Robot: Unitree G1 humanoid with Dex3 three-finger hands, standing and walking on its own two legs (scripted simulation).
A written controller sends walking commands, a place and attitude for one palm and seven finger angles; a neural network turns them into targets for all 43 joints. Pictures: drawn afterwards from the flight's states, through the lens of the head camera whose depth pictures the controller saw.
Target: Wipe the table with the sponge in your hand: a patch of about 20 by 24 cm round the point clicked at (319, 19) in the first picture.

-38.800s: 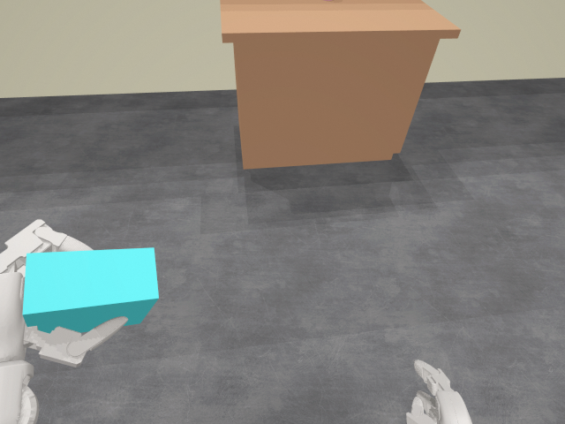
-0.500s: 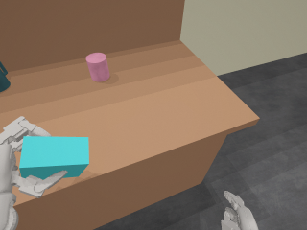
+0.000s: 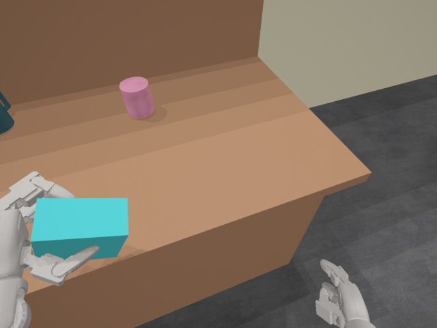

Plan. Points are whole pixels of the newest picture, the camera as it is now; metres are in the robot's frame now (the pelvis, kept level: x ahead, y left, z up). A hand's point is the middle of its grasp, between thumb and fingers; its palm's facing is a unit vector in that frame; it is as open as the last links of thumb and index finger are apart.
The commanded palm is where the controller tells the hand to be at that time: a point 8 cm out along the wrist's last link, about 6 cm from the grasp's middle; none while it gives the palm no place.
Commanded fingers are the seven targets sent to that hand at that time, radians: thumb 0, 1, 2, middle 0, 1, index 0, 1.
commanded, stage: come to a stop and stand still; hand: left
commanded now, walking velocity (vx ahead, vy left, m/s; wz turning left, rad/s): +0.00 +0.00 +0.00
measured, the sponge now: (95, 231) +0.22 +0.21 +0.12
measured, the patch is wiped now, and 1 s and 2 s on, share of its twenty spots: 0.00 0.00 0.00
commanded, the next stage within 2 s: look again from close up in 0.20 s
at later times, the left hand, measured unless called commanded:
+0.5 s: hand (20, 182) +0.25 +0.29 +0.20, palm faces +0.50 -0.77 -0.40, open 9.9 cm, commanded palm +0.16 +0.27 +0.17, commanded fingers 0.00 0.10 1.30 -1.20 -1.60 -1.20 -1.60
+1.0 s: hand (27, 222) +0.20 +0.27 +0.17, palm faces +0.43 -0.83 -0.35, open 9.9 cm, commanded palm +0.14 +0.29 +0.17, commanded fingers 0.00 0.10 1.30 -1.20 -1.60 -1.20 -1.60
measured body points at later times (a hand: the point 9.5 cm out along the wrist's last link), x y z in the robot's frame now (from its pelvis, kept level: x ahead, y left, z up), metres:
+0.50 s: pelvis +0.00 -0.01 -0.01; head +0.03 +0.02 +0.44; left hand +0.21 +0.33 +0.22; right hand +0.17 -0.23 -0.08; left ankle +0.00 +0.09 -0.74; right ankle +0.02 -0.10 -0.74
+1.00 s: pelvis -0.02 +0.01 -0.01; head +0.01 +0.03 +0.44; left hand +0.17 +0.31 +0.19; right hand +0.19 -0.18 -0.08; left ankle +0.00 +0.09 -0.74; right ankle +0.02 -0.10 -0.74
